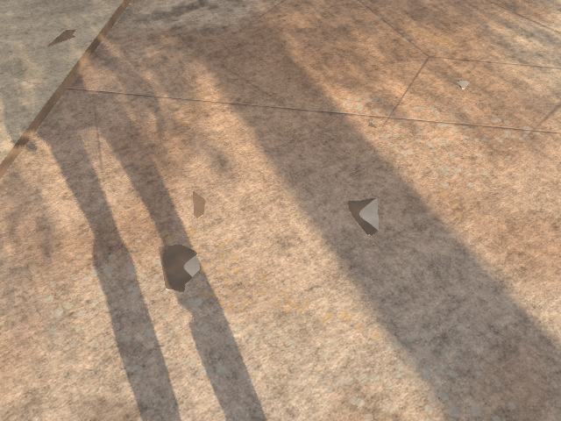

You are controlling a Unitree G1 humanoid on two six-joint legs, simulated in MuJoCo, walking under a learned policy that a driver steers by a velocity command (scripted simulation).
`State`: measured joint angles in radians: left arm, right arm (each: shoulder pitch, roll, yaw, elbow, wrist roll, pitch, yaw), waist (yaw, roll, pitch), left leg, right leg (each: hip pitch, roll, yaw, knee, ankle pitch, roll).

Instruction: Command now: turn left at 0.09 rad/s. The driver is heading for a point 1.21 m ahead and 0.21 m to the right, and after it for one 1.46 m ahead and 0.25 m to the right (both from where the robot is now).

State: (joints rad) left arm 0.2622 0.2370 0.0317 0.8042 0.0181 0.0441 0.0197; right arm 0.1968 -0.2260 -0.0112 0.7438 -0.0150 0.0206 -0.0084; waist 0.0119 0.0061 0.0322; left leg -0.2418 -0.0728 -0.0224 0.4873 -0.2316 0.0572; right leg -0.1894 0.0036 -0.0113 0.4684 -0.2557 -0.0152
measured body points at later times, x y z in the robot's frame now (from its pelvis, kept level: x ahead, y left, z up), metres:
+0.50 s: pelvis +0.00 -0.02 +0.01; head +0.00 -0.02 +0.46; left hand +0.04 +0.24 -0.14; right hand +0.03 -0.27 -0.14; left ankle +0.01 +0.09 -0.73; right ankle -0.01 -0.11 -0.74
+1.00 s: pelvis +0.17 +0.03 +0.00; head +0.20 +0.04 +0.45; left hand +0.33 +0.26 -0.13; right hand +0.07 -0.19 -0.13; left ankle +0.04 +0.10 -0.74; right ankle +0.31 -0.10 -0.69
